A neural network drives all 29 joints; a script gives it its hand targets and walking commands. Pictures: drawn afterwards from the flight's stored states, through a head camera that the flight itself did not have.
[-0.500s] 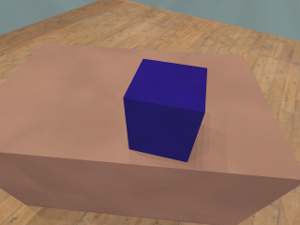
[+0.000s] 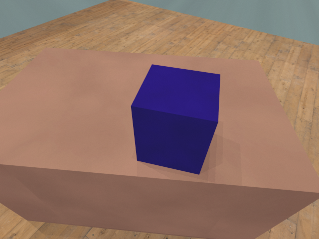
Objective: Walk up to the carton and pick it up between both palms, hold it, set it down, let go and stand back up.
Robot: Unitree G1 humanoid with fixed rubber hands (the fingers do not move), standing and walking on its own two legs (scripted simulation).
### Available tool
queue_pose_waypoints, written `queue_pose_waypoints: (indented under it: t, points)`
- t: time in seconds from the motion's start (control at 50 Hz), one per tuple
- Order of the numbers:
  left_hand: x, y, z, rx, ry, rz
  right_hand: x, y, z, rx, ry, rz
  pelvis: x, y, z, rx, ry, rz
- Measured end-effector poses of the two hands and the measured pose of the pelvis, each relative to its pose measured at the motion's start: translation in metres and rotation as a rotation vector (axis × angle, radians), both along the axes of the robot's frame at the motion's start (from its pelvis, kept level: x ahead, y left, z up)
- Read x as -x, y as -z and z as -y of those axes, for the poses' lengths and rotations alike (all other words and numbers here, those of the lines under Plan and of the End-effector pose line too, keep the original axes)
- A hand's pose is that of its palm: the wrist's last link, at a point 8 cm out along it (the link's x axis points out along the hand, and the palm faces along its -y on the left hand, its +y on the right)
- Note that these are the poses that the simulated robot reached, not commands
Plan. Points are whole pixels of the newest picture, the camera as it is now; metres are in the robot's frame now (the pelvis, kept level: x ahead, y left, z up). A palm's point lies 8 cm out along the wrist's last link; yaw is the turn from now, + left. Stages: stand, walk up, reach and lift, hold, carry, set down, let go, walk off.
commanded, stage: stand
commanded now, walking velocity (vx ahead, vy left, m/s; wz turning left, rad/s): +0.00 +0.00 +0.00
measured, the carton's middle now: (175, 120) +0.47 -0.03 +0.03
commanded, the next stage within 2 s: none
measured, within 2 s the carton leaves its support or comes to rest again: neither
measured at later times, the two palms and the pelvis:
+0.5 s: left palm out of the picture +0.02 +0.26 -0.12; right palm out of the picture +0.04 -0.26 -0.12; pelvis +0.00 +0.00 +0.00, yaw +0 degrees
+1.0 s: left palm out of the picture +0.02 +0.26 -0.12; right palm out of the picture +0.04 -0.25 -0.12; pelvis +0.01 +0.00 +0.00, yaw +0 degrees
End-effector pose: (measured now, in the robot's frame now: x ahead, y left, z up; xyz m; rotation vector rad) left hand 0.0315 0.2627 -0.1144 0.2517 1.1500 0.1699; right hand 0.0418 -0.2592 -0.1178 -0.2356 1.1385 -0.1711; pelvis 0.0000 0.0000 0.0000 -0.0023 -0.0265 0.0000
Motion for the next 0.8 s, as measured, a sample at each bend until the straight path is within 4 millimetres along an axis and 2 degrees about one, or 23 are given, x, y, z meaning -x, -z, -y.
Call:
queue_pose_waypoints:
  t: [0.54,0.8]
  points:
    - [0.013,0.003,0.000,0.002,-0.022,-0.051,0.002,0.002,-0.002,-0.001,0.001,-0.030,-0.002,-0.001,-0.001,-0.001,-0.002,-0.007]
    - [0.011,0.004,0.002,0.006,-0.028,-0.061,0.003,0.004,-0.004,-0.004,0.009,-0.048,-0.006,-0.002,0.000,0.000,-0.002,-0.010]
